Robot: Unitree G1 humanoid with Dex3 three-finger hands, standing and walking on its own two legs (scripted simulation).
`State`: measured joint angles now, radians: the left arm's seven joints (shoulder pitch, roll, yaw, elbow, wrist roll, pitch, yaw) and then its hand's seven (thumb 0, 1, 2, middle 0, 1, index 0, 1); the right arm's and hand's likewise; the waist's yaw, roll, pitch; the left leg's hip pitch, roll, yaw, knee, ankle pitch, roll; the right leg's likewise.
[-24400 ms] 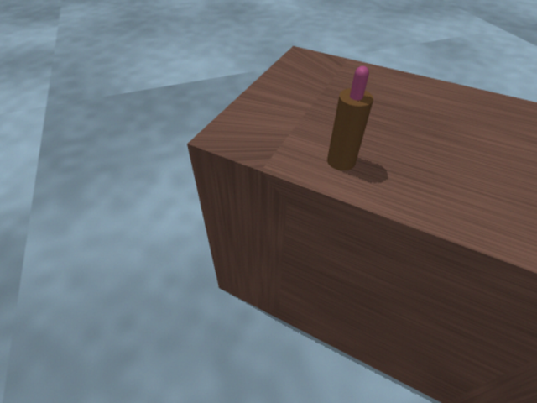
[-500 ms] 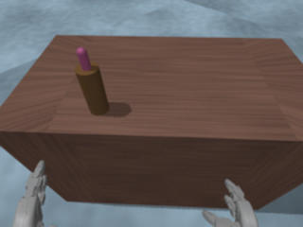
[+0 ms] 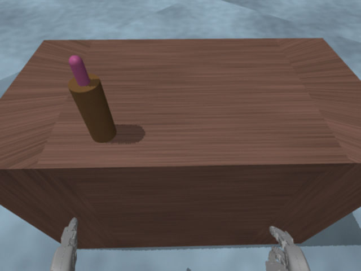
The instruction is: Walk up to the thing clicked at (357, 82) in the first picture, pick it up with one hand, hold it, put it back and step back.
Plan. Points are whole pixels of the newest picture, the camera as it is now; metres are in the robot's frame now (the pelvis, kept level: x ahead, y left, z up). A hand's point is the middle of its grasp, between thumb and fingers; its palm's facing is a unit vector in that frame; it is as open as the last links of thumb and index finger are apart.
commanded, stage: home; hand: left
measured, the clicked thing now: (91, 101) +0.47 +0.19 +0.14
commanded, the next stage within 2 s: stand in 1.98 s
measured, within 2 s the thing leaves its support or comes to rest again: neither
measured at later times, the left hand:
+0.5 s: hand out of the picture +0.16 +0.17 -0.06, palm faces +0.13 -0.95 -0.27, open 17.6 cm
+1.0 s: hand (99, 270) +0.16 +0.17 -0.06, palm faces +0.12 -0.95 -0.29, open 17.7 cm
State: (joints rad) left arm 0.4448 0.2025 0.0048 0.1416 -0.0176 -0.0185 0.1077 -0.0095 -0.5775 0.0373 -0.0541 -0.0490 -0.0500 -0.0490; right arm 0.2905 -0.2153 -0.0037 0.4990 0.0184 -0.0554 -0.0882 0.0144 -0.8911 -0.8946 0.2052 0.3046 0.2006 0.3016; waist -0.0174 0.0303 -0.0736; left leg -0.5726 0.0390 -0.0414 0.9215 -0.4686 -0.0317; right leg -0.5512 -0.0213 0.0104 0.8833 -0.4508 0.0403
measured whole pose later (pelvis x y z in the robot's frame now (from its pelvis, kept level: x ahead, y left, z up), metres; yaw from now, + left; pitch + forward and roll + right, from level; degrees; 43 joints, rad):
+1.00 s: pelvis -0.01 -0.01 -0.01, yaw +1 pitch +8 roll -1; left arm 0.47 0.20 -0.01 -0.01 -0.01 0.23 0.14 -0.01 -0.59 0.03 -0.05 -0.05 -0.05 -0.05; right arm 0.28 -0.21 0.01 0.49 0.01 -0.10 -0.15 0.02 -0.90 -0.90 0.21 0.31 0.20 0.30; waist -0.02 0.04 -0.11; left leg -0.64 0.05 -0.06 0.98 -0.48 -0.05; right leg -0.61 -0.01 -0.01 0.95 -0.47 0.03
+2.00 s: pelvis -0.01 +0.00 +0.00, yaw +1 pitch +3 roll +0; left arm 0.28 0.31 -0.02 0.42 0.06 0.05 0.04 -0.01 -0.58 0.03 -0.06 -0.05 -0.05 -0.05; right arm 0.19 -0.28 0.01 0.72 -0.07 -0.04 -0.04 0.01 -0.90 -0.90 0.21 0.31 0.20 0.30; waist 0.02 -0.02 0.00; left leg -0.52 0.01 -0.04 0.92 -0.46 -0.02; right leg -0.51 -0.05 0.02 0.92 -0.47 0.02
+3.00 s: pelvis -0.03 +0.00 +0.05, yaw +1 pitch -4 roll +0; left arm 0.15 0.35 0.00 1.16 0.02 -0.01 0.00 0.01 0.90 0.90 -0.21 -0.30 -0.20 -0.30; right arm 0.17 -0.35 -0.02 1.13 -0.02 0.00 0.00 0.01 -0.90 -0.90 0.21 0.30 0.20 0.30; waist 0.00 0.01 0.06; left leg -0.16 0.02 -0.04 0.40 -0.18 -0.03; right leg -0.15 -0.05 0.00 0.41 -0.19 0.04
